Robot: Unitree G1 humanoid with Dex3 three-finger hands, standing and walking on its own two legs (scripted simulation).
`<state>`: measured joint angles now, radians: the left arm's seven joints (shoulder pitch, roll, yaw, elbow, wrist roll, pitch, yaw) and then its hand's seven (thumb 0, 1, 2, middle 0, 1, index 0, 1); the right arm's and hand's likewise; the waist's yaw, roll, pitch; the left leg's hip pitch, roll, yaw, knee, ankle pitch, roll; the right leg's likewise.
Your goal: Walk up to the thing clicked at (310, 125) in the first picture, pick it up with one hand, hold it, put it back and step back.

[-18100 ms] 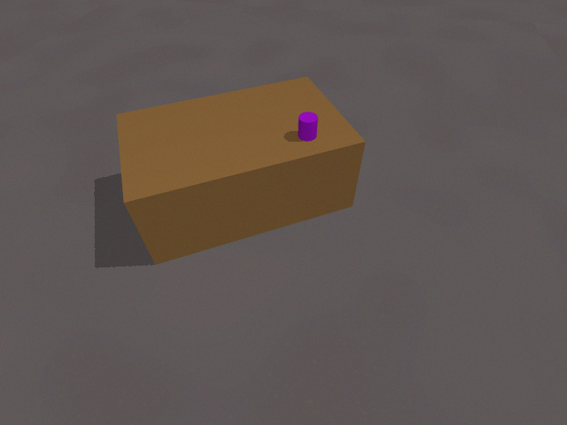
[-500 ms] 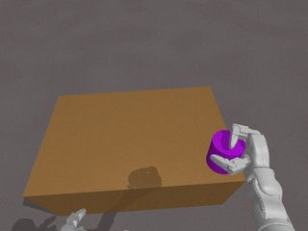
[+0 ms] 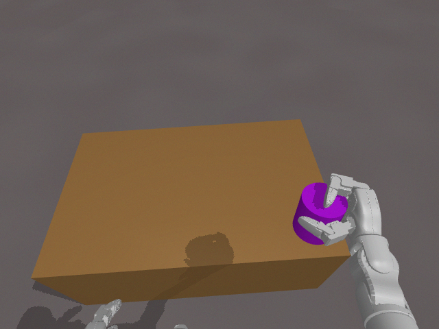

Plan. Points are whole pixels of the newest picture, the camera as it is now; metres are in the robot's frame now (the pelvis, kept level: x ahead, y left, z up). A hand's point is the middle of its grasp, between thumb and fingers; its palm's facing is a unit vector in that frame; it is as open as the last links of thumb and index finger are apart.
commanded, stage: crouch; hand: right
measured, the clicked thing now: (318, 214) +0.33 -0.17 +0.01
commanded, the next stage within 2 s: lower in 1.20 s
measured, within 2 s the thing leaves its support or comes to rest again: rests again in 1.92 s
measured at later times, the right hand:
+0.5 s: hand (297, 202) +0.42 -0.16 -0.09, palm faces +0.02 +1.00 +0.01, open 6.5 cm
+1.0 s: hand (291, 199) +0.47 -0.17 -0.16, palm faces +0.06 +1.00 -0.01, open 6.5 cm
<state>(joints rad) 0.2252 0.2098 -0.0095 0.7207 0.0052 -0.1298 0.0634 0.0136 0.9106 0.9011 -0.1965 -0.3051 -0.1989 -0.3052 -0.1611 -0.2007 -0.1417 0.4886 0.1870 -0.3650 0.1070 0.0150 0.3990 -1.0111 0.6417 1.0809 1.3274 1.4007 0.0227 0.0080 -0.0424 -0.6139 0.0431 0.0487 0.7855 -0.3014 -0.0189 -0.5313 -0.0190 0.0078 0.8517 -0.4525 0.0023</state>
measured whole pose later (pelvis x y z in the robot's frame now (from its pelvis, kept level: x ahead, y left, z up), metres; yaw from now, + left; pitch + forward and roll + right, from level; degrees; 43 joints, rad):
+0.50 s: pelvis -0.04 +0.00 -0.11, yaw +0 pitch +26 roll +1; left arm 0.26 0.25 -0.01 0.72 0.04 -0.13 0.00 0.01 0.90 0.90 -0.20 -0.31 -0.21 -0.31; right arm -0.66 -0.32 -0.31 0.98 0.14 -0.54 0.18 0.01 0.41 -1.04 0.64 1.08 1.38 1.49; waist 0.11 0.01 -0.15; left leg -1.35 0.06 0.03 1.34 -0.44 -0.01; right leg -1.25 -0.01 0.01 1.42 -0.62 0.00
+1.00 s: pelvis -0.05 +0.00 -0.17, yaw +0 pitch +33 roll +2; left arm 0.24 0.28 0.00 0.69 0.06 -0.09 -0.01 0.01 0.91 0.89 -0.20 -0.30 -0.20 -0.30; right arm -0.88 -0.41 -0.39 1.09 0.06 -0.51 0.13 0.01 0.42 -1.05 0.65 1.08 1.37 1.48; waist 0.17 -0.01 -0.16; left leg -1.65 0.07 0.03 1.55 -0.47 -0.01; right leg -1.56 0.00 0.03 1.66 -0.67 0.00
